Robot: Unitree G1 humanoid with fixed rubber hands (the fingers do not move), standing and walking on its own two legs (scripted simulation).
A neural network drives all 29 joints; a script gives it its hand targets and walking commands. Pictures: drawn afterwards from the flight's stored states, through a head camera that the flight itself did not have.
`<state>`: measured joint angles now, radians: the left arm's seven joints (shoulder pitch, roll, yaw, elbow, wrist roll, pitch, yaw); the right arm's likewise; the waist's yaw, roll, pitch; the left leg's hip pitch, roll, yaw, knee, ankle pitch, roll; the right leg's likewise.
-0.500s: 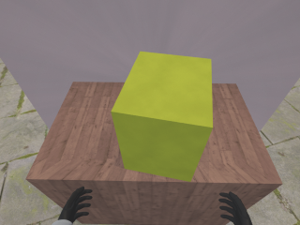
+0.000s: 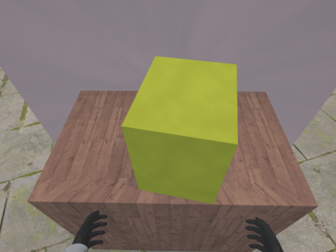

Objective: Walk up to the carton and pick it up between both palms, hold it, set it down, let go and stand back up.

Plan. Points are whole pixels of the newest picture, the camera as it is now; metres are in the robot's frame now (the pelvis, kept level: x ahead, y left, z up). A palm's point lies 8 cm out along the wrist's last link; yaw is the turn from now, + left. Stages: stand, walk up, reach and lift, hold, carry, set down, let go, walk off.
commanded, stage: set down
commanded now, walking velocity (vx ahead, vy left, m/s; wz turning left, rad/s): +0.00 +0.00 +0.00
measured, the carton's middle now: (184, 130) +0.43 -0.02 +0.03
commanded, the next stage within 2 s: let go in 0.02 s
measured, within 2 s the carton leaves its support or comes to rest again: neither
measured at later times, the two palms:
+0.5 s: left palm (82, 250) +0.15 +0.23 -0.08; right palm out of the picture +0.15 -0.22 -0.08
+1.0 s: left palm out of the picture +0.04 +0.32 -0.10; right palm out of the picture +0.07 -0.27 -0.11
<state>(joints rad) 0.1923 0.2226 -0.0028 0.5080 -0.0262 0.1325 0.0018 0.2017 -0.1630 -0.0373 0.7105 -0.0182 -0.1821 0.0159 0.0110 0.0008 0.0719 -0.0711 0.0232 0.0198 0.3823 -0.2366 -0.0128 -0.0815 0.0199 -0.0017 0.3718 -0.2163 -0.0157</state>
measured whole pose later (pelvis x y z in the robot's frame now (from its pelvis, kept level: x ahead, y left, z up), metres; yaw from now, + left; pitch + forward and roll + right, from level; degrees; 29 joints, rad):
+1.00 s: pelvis -0.02 +0.02 +0.00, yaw +2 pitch -2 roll +0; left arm 0.22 0.37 0.00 0.94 0.03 -0.02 -0.02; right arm 0.19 -0.37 0.00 1.01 -0.03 -0.02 0.02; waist 0.00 0.01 -0.01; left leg -0.16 -0.02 0.00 0.40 -0.21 0.02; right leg -0.15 -0.03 -0.03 0.39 -0.19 0.02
